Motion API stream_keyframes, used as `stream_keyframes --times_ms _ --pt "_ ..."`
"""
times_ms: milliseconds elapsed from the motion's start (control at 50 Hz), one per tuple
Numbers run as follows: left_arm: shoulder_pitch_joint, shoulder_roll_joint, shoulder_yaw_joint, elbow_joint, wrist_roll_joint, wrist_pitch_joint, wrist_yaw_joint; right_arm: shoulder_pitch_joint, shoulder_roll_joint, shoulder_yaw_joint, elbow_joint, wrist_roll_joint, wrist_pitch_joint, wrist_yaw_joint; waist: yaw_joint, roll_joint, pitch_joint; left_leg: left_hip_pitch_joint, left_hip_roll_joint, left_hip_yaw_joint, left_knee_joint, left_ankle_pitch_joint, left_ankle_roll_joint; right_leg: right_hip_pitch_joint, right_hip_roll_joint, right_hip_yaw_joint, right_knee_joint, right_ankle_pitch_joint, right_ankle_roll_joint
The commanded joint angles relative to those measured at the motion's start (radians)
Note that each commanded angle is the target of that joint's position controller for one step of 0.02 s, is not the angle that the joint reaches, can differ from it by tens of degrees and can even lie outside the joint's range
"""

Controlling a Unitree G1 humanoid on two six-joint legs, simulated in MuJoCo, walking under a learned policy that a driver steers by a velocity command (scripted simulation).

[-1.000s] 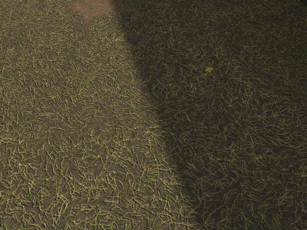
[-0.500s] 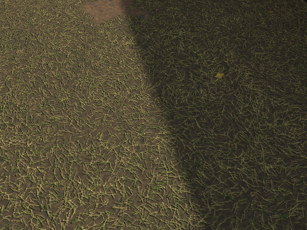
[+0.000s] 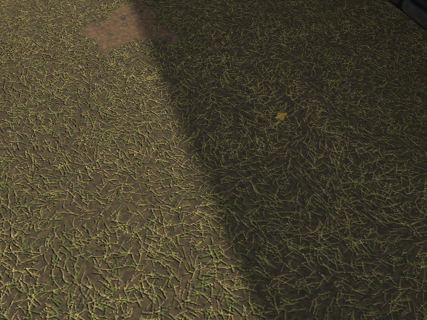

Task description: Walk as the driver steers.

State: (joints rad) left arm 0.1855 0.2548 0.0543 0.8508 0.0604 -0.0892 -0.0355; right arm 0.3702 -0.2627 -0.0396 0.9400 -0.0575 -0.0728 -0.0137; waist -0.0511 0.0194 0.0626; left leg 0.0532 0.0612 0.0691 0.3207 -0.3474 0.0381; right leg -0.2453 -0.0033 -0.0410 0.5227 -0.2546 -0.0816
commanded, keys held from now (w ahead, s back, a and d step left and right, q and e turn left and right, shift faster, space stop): w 0.12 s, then w+q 0.76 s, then w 0.12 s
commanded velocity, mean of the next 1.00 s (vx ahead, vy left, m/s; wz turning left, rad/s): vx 0.46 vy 0.00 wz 0.37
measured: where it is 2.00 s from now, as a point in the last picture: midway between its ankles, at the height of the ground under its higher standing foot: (146, 214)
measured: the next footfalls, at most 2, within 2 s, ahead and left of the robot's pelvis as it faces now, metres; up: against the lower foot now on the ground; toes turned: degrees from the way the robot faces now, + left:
right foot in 0.02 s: +0.06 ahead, -0.12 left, +0.00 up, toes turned -2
left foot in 0.56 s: +0.47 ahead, +0.14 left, -0.15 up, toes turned +13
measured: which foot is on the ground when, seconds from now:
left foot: down 0.00-0.02, up 0.04-0.54, down 0.56-0.94, up 0.96-1.00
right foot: up 0.00-0.00, down 0.02-0.56, up 0.58-0.92, down 0.94-1.00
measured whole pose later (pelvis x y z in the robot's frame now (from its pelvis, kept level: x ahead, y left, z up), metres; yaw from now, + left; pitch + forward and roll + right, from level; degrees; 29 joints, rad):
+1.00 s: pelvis +0.57 +0.03 -0.17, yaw +26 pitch +3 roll +1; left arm 0.13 0.25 0.04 0.72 0.00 -0.12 0.00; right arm 0.31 -0.28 -0.07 0.84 0.03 -0.05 -0.01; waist -0.03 0.02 -0.06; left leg -0.34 -0.10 -0.16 0.92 -0.50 0.06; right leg -0.50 -0.01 0.03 0.66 -0.22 0.00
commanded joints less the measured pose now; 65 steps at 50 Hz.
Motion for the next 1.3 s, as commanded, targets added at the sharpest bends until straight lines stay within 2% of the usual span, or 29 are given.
stream_keyframes --times_ms 20,40,60,80,120,180,260,400,420,440,500,540,560,580,600,620,640,660,680,720,780,840,940,960,980,1000,1040,1120,1300 --pt "0.193 0.096 0.03 0.0 0.003 -0.046 -0.019 -0.11 -0.161 -0.028 -0.055 -0.045 -0.006 0.023 0.146 -0.009 -0.007 -0.385 0.087 -0.054 0.153 0.018 0.163 0.389 0.018 -0.005 -0.044 0.125 -0.026" --pt "0.382 0.188 0.047 0.029 0.026 -0.057 0.006 -0.061 -0.036 0.003 -0.072 -0.058 -0.02 0.033 0.177 -0.222 -0.181 -0.508 -0.056 0.017 0.551 -0.141 0.071 0.607 -0.192 0.296 -0.088 0.265 -0.202" --pt "0.508 0.201 0.038 0.034 0.035 -0.069 0.001 -0.116 -0.001 0.01 -0.117 -0.035 -0.055 0.054 0.237 -0.276 -0.147 -0.784 -0.161 -0.158 0.783 -0.311 0.059 0.678 -0.343 0.694 -0.281 0.14 -0.348" --pt "0.429 0.153 0.035 0.045 0.025 -0.08 0.0 -0.212 -0.052 -0.002 -0.124 -0.001 -0.071 0.051 0.227 -0.153 0.058 -0.926 -0.085 -0.246 0.899 -0.215 0.089 0.547 -0.369 0.614 -0.316 -0.009 -0.296" --pt "0.298 0.047 -0.004 0.022 0.001 -0.053 -0.003 -0.155 -0.111 -0.021 -0.09 -0.019 -0.066 0.027 0.135 -0.036 0.042 -0.842 -0.007 -0.19 0.931 -0.076 0.099 0.404 -0.316 0.427 -0.327 -0.046 -0.236" --pt "0.215 -0.019 -0.038 -0.004 0.025 -0.033 0.026 -0.148 -0.008 0.005 -0.101 -0.027 -0.028 0.045 0.069 -0.029 0.082 -0.73 0.047 -0.196 0.763 0.112 0.084 0.221 -0.26 0.208 -0.385 0.096 -0.175" --pt "0.257 -0.024 -0.053 0.031 0.054 -0.06 0.068 -0.176 0.022 0.024 -0.134 -0.037 -0.018 0.082 0.088 -0.048 0.056 -0.75 0.058 -0.174 0.496 0.604 0.023 0.187 -0.173 0.047 -0.318 0.188 -0.135" --pt "0.44 -0.013 -0.079 0.15 0.045 -0.052 0.021 -0.354 -0.018 0.034 -0.239 -0.033 0.027 0.076 0.129 -0.008 0.144 -0.722 0.057 -0.123 0.223 0.784 0.056 0.2 -0.194 0.018 -0.169 0.109 -0.113" --pt "0.341 0.1 -0.017 0.137 -0.142 -0.026 0.073 -0.475 -0.046 0.002 -0.272 0.147 0.013 0.084 0.148 -0.018 0.23 -0.831 -0.009 -0.176 0.188 0.726 0.045 0.182 -0.203 0.003 -0.048 0.211 -0.061" --pt "0.391 0.1 -0.022 0.147 -0.138 -0.01 0.096 -0.505 -0.017 0.017 -0.28 0.156 0.003 0.099 0.166 0.021 0.185 -0.851 -0.008 -0.145 0.15 0.751 0.035 0.256 -0.209 -0.02 0.039 0.24 -0.036" --pt "0.43 0.069 -0.025 0.148 -0.09 0.022 0.101 -0.459 0.034 0.022 -0.257 0.098 0.006 0.138 0.17 -0.025 0.059 -0.617 -0.042 -0.036 0.073 0.773 0.04 0.255 -0.188 -0.065 0.252 0.429 -0.004" --pt "0.375 0.08 -0.022 0.133 -0.073 0.023 0.079 -0.163 -0.037 -0.022 -0.152 0.093 0.021 0.123 0.029 -0.059 -0.078 -0.259 -0.077 -0.004 0.117 0.702 0.088 0.14 -0.183 -0.052 0.574 0.621 -0.014" --pt "0.3 0.092 -0.013 0.126 -0.085 0.009 0.058 0.046 -0.103 -0.056 -0.089 0.083 0.032 0.097 -0.122 0.029 -0.124 0.026 -0.045 -0.014 0.032 0.798 0.157 -0.059 -0.103 -0.106 0.955 0.46 0.04" --pt "0.366 -0.016 -0.031 0.091 -0.053 -0.022 0.037 0.123 -0.188 -0.058 -0.051 0.054 0.026 0.075 -0.072 0.301 -0.249 0.477 0.109 -0.194 0.367 1.258 0.237 -0.53 0.004 -0.081 1.453 -0.537 0.1" --pt "0.434 0.051 -0.037 0.041 -0.095 -0.056 0.02 0.172 -0.193 -0.055 -0.06 0.053 0.016 0.066 -0.086 0.262 -0.521 0.704 0.263 -0.476 0.45 1.289 0.424 -0.661 -0.009 0.15 1.493 -0.553 0.102" --pt "0.311 0.107 -0.027 -0.043 -0.122 -0.069 0.022 0.2 -0.211 -0.07 -0.065 0.07 0.029 0.055 -0.131 0.157 -0.594 0.704 0.31 -0.629 0.275 0.851 0.499 -0.757 -0.018 0.17 1.454 -0.508 0.136" --pt "0.236 0.053 -0.045 -0.106 -0.142 -0.076 0.029 0.174 -0.243 -0.082 -0.039 0.075 0.04 0.036 -0.078 0.076 -0.531 0.587 0.33 -0.782 0.098 0.242 0.461 -0.868 -0.058 0.156 1.397 -0.382 0.116" --pt "0.153 0.086 -0.035 -0.107 -0.118 -0.062 0.057 -0.001 -0.166 -0.06 -0.111 0.069 0.04 0.026 -0.035 -0.129 -0.367 0.302 0.308 -0.786 -0.027 -0.009 0.388 -0.837 -0.091 0.116 1.291 -0.256 0.112" --pt "0.165 0.1 -0.024 -0.109 -0.108 -0.049 0.071 -0.116 -0.167 -0.05 -0.145 0.06 0.013 0.021 0.044 -0.117 -0.261 0.031 0.353 -0.832 -0.069 0.004 0.396 -0.758 -0.116 0.175 1.12 -0.115 0.105" --pt "0.197 0.099 -0.008 -0.096 -0.059 -0.008 0.087 -0.297 -0.136 -0.039 -0.183 0.062 -0.006 0.027 0.16 -0.085 -0.031 -0.535 0.203 -0.554 -0.096 0.337 0.317 -0.439 -0.174 0.179 0.776 -0.12 0.165" --pt "0.088 0.058 -0.011 -0.126 -0.034 -0.019 0.083 -0.261 -0.156 -0.052 -0.185 0.064 -0.011 0.004 0.114 0.014 -0.086 -0.723 -0.012 -0.271 -0.063 0.425 0.246 -0.096 -0.1 0.087 0.332 0.217 0.18" --pt "-0.012 0.067 -0.008 -0.162 -0.074 -0.011 0.076 -0.161 -0.156 -0.062 -0.159 0.089 0.005 -0.009 0.062 0.054 -0.128 -0.547 0.033 -0.353 -0.022 0.23 0.227 -0.116 -0.062 0.116 0.162 0.293 0.181" --pt "0.066 0.129 0.031 -0.15 -0.064 -0.03 0.048 -0.06 -0.053 -0.038 -0.144 0.079 0.029 -0.003 0.104 0.044 -0.129 -0.478 -0.02 -0.406 0.245 -0.082 0.119 0.04 -0.071 0.117 0.023 0.073 0.066" --pt "0.192 0.177 0.043 -0.126 -0.057 -0.033 0.049 -0.012 0.026 -0.017 -0.146 0.066 0.021 0.002 0.127 -0.127 -0.2 -0.613 -0.124 -0.278 0.577 -0.188 0.062 0.238 -0.237 0.302 -0.023 -0.001 -0.005" --pt "0.322 0.273 0.073 -0.068 -0.047 -0.027 0.033 0.055 0.016 -0.014 -0.18 0.101 0.002 0.009 0.105 -0.474 -0.259 -0.889 -0.184 -0.18 0.869 -0.269 0.039 0.412 -0.425 0.86 -0.242 -0.374 -0.16" --pt "0.281 0.188 0.054 -0.098 -0.059 -0.033 0.03 -0.001 -0.094 -0.038 -0.169 0.102 -0.005 0.007 0.133 -0.286 -0.18 -0.983 -0.127 -0.254 0.981 -0.199 0.042 0.376 -0.404 0.908 -0.291 -0.566 -0.151" --pt "0.159 0.143 0.039 -0.116 -0.052 -0.026 0.036 -0.155 -0.11 -0.046 -0.195 0.077 0.0 0.003 0.116 -0.12 -0.069 -0.975 -0.064 -0.215 0.948 -0.009 0.046 0.213 -0.313 0.6 -0.261 -0.299 -0.1" --pt "0.098 0.1 0.027 -0.088 -0.06 -0.026 0.037 -0.145 -0.06 -0.045 -0.183 0.065 0.012 0.01 0.053 -0.149 -0.088 -0.783 -0.003 -0.14 0.728 0.121 0.011 0.069 -0.214 0.338 -0.323 0.041 -0.092" --pt "0.232 0.145 0.048 0.017 -0.086 -0.008 0.05 -0.386 -0.02 -0.018 -0.239 0.077 -0.007 0.032 0.122 -0.126 -0.04 -0.664 -0.02 -0.075 0.263 0.344 -0.018 0.125 -0.225 0.17 -0.353 0.172 -0.095"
